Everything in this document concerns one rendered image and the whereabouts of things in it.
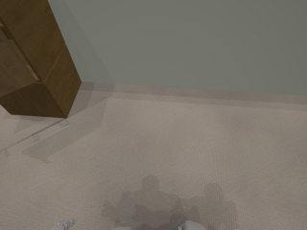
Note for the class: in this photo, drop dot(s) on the cupboard door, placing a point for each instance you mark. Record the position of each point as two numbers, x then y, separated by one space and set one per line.
14 74

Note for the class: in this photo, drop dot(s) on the robot left hand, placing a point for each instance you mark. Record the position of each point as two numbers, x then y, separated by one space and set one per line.
64 224

